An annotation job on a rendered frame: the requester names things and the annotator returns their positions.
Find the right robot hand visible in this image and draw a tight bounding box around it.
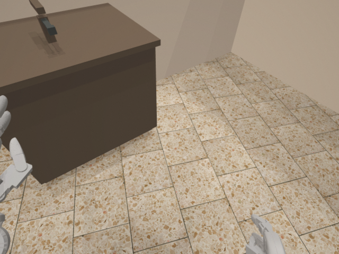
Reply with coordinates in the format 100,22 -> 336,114
246,214 -> 286,254

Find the counter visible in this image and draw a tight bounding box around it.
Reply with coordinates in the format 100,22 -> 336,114
0,0 -> 160,184

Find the tap lever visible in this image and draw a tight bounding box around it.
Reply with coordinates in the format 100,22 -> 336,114
41,18 -> 57,35

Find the left robot forearm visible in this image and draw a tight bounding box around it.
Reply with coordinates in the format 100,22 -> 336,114
0,212 -> 11,254

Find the left robot hand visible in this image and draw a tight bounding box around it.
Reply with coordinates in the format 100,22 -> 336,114
0,95 -> 32,202

